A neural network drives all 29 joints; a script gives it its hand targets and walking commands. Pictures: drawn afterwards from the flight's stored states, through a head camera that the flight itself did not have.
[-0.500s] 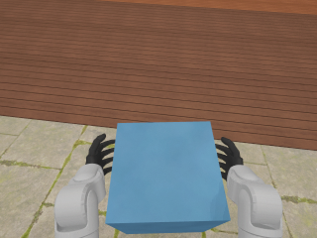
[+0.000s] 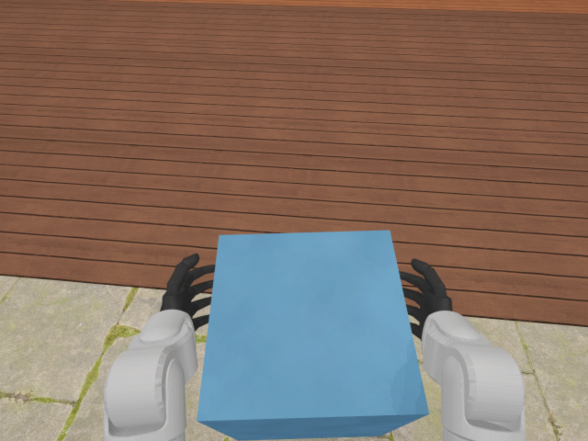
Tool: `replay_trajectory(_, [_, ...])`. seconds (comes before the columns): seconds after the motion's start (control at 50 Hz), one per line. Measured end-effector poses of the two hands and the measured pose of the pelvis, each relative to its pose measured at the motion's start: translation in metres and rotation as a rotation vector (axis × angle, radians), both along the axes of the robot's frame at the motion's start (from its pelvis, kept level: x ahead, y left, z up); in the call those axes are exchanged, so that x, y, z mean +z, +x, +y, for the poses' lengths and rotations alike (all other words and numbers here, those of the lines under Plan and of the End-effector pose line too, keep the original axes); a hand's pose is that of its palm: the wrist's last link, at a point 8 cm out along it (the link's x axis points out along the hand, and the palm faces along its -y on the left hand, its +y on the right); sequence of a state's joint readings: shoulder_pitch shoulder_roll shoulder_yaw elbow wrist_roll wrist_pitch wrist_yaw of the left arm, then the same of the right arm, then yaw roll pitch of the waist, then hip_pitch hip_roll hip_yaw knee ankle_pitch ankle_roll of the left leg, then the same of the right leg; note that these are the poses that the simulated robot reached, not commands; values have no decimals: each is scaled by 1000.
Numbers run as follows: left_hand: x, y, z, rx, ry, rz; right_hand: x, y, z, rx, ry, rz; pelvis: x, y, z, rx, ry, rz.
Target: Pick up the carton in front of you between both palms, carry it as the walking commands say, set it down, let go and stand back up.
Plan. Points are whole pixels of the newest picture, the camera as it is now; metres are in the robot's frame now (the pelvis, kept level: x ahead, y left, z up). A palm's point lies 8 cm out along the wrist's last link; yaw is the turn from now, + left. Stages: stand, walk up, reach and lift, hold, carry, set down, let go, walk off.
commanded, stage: carry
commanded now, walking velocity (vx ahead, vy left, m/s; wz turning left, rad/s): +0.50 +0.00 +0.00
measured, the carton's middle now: (306, 345) +0.25 +0.00 +0.02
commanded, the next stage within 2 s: none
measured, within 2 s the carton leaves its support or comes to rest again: neither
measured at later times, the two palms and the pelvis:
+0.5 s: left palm (209, 145) +0.58 +0.17 +0.11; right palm (374, 147) +0.57 -0.13 +0.11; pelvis +0.34 +0.02 +0.00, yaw -1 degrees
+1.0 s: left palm (234, 37) +0.96 +0.16 +0.17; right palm (356, 39) +0.96 -0.14 +0.16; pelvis +0.67 +0.01 +0.00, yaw +0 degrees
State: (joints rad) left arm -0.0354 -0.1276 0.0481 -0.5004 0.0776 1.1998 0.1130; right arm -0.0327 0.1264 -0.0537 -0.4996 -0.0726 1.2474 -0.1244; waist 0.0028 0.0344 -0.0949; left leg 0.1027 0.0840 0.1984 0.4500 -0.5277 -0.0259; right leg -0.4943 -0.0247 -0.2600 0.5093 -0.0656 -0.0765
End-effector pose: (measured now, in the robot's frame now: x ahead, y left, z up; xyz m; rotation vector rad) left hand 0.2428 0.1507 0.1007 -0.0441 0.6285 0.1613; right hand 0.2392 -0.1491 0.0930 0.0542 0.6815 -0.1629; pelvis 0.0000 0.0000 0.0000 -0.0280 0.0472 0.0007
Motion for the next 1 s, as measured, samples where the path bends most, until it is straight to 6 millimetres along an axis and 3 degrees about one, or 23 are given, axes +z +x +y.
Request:
replay_trajectory(0.1, [-11,53,-5,49,-1,104,-11,67,-5,50,-4,103,16,56,-16,32,21,15])
replay_trajectory(0.26, [16,144,-8,58,13,62,11,160,-7,60,5,59,38,156,-18,20,62,33])
replay_trajectory(0.4, [29,251,-1,11,2,-32,28,252,-1,6,0,-36,28,259,-1,6,46,19])
replay_trajectory(0.52, [5,357,21,-13,-37,-42,15,351,21,-17,-35,-46,0,356,24,-29,51,-8])
replay_trajectory(0.62, [3,427,28,-49,-39,56,12,409,28,-55,-32,51,18,410,40,-56,26,8])
replay_trajectory(0.76, [35,518,30,-63,-47,-17,46,496,31,-71,-38,-22,38,494,44,-45,-6,30])
replay_trajectory(0.88, [60,604,26,-19,-59,-120,70,595,26,-44,-19,-126,32,576,33,-29,5,23])
replay_trajectory(1.0, [69,721,7,10,-17,-187,70,722,7,-13,1,-194,5,668,10,-1,27,-1])
